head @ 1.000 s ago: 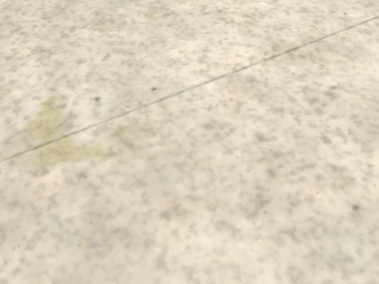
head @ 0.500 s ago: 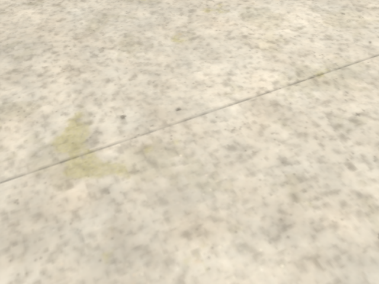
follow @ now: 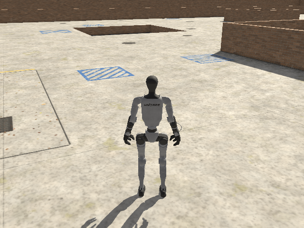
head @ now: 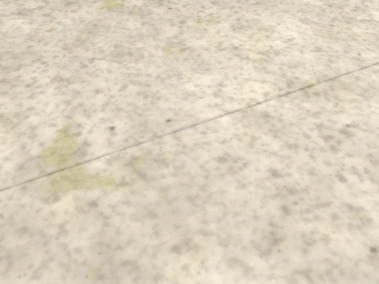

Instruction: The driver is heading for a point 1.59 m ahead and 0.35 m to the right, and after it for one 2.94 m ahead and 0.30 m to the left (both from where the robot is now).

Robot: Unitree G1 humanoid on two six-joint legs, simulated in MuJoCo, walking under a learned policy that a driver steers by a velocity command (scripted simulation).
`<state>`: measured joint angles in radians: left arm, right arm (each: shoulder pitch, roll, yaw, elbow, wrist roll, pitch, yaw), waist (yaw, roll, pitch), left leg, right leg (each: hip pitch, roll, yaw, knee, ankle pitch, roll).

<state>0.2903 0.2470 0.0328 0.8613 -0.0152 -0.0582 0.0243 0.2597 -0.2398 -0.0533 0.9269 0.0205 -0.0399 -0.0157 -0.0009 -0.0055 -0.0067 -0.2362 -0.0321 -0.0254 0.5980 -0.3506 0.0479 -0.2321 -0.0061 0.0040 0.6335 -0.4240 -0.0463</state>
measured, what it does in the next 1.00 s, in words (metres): steps on the spot: left foot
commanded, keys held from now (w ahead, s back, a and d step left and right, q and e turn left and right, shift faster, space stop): no key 1.00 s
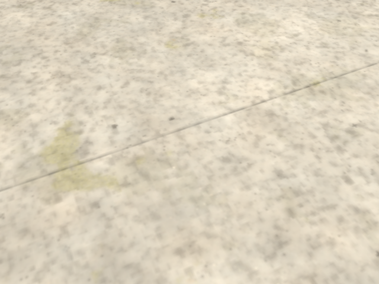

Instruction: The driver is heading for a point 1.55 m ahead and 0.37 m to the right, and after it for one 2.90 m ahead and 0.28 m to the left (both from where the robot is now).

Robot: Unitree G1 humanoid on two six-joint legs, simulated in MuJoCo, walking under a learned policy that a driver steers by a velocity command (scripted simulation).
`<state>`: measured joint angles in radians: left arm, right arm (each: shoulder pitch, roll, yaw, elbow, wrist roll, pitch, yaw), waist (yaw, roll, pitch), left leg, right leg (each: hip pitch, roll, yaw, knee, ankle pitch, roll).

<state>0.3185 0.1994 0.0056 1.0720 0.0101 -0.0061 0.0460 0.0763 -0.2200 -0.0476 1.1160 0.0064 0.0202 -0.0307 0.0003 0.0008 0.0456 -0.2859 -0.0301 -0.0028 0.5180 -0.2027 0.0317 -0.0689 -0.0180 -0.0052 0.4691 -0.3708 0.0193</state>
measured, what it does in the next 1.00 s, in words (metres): walks ahead: right foot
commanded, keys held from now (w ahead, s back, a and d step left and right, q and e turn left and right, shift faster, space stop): no key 0.02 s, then w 0.98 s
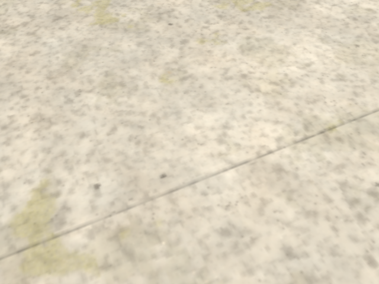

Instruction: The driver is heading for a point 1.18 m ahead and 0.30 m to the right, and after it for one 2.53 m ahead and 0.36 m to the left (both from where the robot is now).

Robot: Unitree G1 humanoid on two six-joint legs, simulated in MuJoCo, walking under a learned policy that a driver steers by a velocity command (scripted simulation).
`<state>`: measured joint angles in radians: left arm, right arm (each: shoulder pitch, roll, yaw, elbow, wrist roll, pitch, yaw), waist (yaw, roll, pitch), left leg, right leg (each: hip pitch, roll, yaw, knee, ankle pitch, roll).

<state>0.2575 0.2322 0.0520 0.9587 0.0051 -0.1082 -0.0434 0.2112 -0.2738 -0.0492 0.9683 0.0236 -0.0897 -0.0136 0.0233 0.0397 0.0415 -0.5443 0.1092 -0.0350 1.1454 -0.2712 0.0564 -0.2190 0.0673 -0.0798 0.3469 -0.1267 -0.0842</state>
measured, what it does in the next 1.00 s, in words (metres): walks ahead, turning right: left foot, then right foot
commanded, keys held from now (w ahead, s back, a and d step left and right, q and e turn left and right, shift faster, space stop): w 0.26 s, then w+e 0.74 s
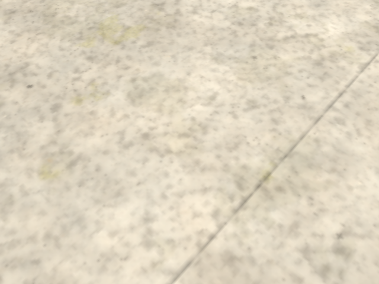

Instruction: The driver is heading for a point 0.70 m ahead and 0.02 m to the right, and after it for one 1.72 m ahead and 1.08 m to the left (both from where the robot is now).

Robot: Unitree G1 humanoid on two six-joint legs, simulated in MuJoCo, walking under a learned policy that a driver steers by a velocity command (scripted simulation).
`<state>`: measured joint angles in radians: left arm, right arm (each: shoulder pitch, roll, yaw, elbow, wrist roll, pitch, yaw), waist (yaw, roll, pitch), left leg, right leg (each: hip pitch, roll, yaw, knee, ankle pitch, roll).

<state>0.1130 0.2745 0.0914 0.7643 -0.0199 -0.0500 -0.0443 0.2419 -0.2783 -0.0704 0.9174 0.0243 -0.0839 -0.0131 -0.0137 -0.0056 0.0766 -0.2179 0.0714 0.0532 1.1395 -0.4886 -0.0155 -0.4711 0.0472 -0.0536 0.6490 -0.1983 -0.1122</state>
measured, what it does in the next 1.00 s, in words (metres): walks ahead: left foot, then right foot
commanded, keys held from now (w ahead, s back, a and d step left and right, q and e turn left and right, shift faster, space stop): w+e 0.20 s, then w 0.62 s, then q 0.18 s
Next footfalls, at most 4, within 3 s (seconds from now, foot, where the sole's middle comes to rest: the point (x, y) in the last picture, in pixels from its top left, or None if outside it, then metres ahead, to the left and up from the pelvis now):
0.44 left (170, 280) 0.44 0.10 -0.75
0.94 right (254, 216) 0.67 -0.20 -0.75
1.38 left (183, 214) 0.68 0.06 -0.75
1.86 right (243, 204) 0.72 -0.17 -0.75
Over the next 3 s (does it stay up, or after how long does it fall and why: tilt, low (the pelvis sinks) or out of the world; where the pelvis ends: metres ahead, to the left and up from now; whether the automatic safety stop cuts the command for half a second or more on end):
stays up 0.89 0.20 0.03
